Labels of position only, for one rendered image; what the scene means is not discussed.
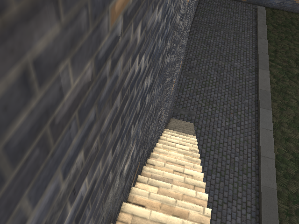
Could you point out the stairs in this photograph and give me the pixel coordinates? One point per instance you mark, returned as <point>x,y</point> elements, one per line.
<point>170,189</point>

